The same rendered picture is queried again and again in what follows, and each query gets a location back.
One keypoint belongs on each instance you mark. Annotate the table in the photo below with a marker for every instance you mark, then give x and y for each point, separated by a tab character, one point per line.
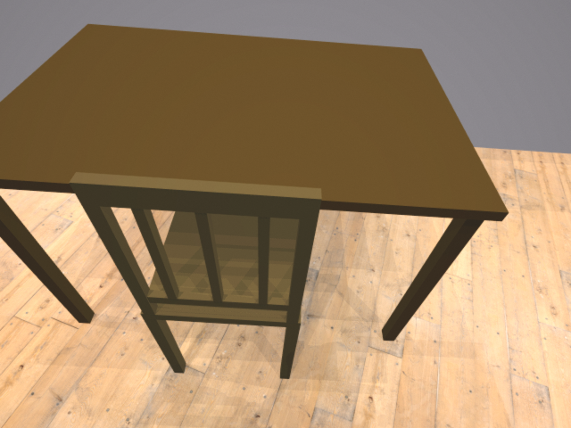
368	124

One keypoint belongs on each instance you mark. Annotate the chair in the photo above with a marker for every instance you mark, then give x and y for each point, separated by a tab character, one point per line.
235	253

